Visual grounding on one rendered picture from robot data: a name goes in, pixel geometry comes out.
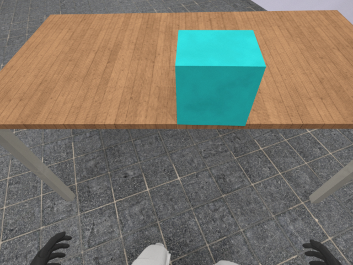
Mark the robot right hand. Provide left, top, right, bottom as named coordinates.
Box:
left=302, top=240, right=342, bottom=265

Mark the left robot thigh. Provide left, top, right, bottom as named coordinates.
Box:
left=132, top=245, right=171, bottom=265

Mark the carton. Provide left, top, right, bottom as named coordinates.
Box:
left=175, top=30, right=266, bottom=126

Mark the table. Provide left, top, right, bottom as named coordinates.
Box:
left=0, top=10, right=353, bottom=203

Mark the robot left hand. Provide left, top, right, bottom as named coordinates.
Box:
left=30, top=231, right=72, bottom=265

